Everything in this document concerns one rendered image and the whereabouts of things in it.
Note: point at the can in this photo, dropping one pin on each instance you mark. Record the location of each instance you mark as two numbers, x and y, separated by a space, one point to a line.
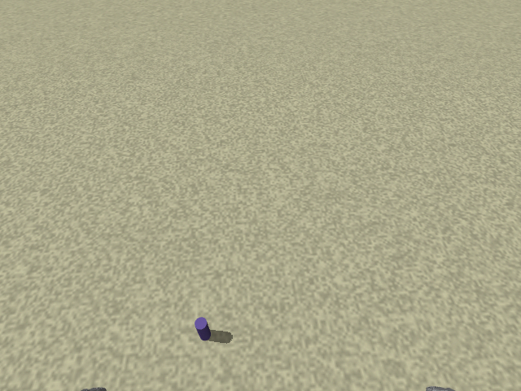
202 328

